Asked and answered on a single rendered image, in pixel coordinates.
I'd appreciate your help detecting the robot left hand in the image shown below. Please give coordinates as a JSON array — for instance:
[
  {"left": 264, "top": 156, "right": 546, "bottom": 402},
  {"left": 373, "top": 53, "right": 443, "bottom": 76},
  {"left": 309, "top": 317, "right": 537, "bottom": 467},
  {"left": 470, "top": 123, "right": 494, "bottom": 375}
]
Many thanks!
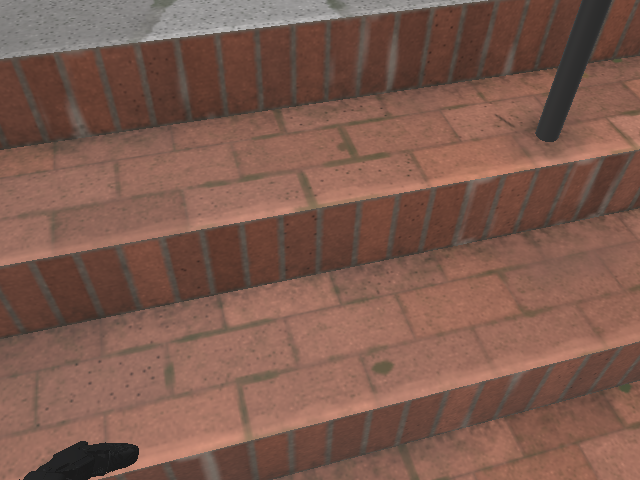
[{"left": 19, "top": 441, "right": 139, "bottom": 480}]

